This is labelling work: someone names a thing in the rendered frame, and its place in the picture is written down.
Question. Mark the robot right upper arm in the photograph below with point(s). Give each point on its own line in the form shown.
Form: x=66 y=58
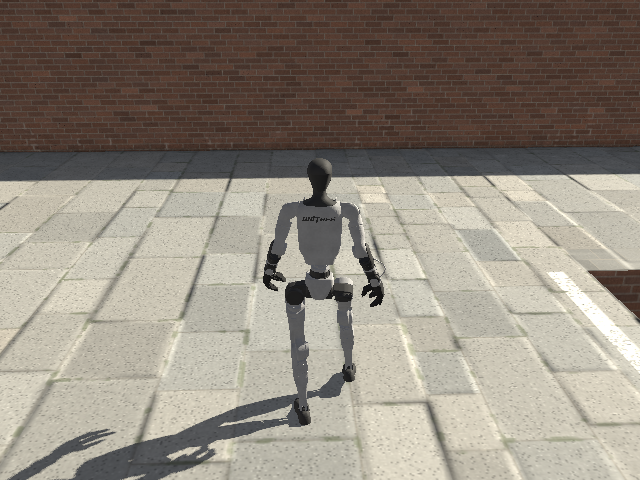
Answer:
x=352 y=212

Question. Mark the humanoid robot torso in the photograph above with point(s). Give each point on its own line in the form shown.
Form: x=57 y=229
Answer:
x=319 y=237

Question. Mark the robot left forearm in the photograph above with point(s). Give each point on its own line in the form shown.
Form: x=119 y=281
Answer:
x=271 y=262

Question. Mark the robot right forearm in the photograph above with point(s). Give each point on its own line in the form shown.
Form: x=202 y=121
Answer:
x=369 y=268

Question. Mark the robot left hand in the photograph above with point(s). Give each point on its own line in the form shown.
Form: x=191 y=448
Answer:
x=278 y=277

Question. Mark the robot right hand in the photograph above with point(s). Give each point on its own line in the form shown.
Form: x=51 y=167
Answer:
x=376 y=291

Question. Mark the robot right thigh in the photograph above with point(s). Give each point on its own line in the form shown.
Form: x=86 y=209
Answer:
x=343 y=292

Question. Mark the robot left upper arm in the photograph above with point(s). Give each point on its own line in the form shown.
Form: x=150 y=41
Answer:
x=288 y=211

